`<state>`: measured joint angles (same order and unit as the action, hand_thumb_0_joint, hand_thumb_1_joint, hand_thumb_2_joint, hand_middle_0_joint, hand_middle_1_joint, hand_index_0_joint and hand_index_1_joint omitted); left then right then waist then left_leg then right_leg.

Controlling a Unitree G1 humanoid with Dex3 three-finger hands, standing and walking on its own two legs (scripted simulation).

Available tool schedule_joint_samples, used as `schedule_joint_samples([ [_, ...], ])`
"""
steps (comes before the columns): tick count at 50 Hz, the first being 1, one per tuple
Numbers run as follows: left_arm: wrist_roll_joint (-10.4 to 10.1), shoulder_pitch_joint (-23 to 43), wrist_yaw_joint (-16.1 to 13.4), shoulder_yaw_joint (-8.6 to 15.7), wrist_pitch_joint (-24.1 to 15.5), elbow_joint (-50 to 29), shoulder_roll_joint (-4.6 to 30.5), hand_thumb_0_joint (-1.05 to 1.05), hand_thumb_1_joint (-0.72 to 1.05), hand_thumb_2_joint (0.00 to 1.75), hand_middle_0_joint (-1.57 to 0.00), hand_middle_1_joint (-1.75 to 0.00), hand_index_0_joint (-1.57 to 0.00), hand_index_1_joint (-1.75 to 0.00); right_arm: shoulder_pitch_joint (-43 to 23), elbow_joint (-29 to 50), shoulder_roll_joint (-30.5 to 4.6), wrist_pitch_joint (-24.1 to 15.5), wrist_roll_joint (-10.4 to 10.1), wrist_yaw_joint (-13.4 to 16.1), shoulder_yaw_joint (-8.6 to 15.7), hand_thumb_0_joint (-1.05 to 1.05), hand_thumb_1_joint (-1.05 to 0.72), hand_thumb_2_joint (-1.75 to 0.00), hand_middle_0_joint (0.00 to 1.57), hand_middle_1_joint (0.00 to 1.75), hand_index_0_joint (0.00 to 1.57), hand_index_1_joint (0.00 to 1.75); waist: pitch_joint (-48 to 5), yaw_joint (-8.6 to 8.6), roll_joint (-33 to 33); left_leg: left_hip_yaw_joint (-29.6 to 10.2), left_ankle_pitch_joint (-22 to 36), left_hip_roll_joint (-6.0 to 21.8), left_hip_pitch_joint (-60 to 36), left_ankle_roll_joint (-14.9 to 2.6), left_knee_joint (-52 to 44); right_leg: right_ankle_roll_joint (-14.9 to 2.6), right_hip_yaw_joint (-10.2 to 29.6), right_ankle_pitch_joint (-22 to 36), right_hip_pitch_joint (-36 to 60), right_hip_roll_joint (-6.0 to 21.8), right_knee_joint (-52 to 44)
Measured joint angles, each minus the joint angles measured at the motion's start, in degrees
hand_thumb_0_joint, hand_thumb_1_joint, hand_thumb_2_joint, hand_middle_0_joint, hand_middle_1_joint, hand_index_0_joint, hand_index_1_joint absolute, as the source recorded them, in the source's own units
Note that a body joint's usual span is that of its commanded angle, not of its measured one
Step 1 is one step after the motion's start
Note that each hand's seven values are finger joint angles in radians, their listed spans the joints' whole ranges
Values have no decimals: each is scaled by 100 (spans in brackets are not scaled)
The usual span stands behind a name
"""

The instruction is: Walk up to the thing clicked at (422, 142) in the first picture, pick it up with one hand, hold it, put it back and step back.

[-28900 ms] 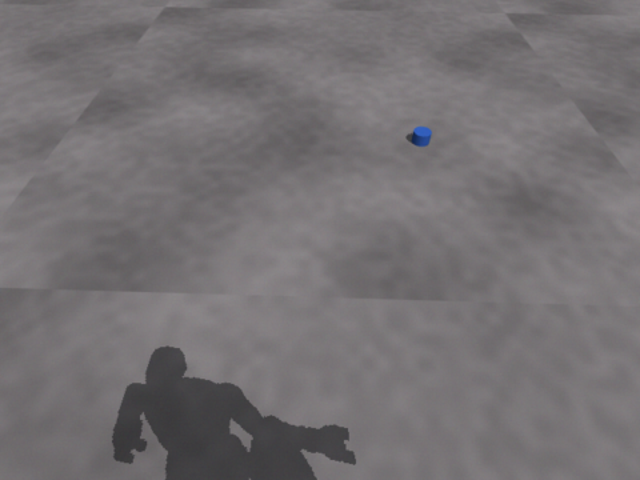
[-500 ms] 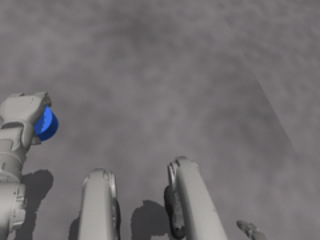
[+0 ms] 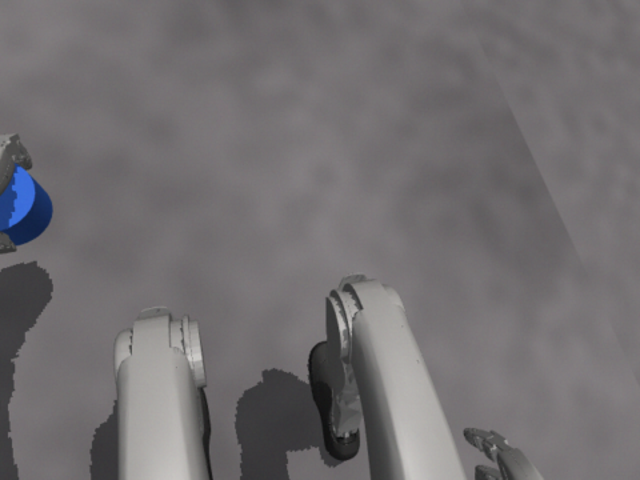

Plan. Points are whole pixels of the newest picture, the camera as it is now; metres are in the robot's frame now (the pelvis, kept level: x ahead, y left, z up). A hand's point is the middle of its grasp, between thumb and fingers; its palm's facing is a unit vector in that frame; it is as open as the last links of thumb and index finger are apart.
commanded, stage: crouch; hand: left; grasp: from above
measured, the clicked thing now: (0, 203) +0.47 +0.32 -0.19
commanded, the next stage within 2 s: lower in 0.44 s
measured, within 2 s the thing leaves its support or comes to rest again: neither
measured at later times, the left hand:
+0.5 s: hand (4, 205) +0.47 +0.33 -0.21, palm faces -0.47 -0.05 -0.88, open 11.5 cm
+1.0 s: hand (23, 214) +0.47 +0.33 -0.27, palm faces -0.47 -0.08 -0.88, open 11.5 cm
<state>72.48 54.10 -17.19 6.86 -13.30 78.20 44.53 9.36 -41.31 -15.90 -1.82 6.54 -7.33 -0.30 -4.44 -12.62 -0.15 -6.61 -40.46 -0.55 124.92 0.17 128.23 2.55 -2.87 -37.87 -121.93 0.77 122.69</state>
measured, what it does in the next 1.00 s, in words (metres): lowers itself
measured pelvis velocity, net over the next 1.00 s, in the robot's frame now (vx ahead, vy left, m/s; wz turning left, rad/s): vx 0.00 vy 0.01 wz -0.08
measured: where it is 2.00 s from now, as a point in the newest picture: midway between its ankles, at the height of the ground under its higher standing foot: (267, 441)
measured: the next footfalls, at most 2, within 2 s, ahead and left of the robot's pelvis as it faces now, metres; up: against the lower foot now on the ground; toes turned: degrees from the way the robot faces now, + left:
none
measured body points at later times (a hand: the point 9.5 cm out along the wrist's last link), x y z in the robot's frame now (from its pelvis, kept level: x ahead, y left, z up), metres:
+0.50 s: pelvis +0.00 +0.00 -0.05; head +0.25 +0.08 +0.32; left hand +0.49 +0.33 -0.16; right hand +0.03 -0.28 -0.14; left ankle +0.07 +0.12 -0.35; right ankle +0.10 -0.14 -0.35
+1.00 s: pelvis +0.00 +0.01 -0.07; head +0.27 +0.10 +0.28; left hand +0.49 +0.33 -0.22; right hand +0.03 -0.27 -0.15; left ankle +0.07 +0.12 -0.35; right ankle +0.10 -0.13 -0.35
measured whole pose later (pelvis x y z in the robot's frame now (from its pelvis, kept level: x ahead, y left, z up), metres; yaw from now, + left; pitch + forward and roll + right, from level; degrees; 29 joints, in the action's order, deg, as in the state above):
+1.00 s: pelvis +0.00 +0.01 -0.07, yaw -5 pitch +33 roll -12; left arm 78.3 60.5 -23.1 9.2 -18.8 89.9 56.9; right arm 8.0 -39.1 -17.0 -1.6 10.2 -9.3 -8.8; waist 3.0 -17.3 3.7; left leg -10.6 -40.8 -1.1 135.1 -0.3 142.4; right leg 3.1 -5.7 -37.1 -130.0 -0.5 133.4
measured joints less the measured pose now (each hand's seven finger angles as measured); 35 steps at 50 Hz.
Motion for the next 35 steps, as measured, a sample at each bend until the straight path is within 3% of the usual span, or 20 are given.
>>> schedule_joint_samples([
  [22,286,425,-167,173,-272,572,656,0,-17,63,-45,-89,-48,-80,-7,51,-23,71,147,-122,-447,0,-91,-89,20,29,20,30,366,-252,104,-178,24,-32,657,-6,806,38,-114,71,-566,-56,661],
  [35,258,500,-129,85,-301,712,873,0,-18,63,-46,-88,-50,-79,-79,142,-69,108,161,-163,-610,0,-91,-89,20,30,20,30,486,-319,197,-259,-16,-30,782,-39,1025,59,-179,63,-637,-87,790],
])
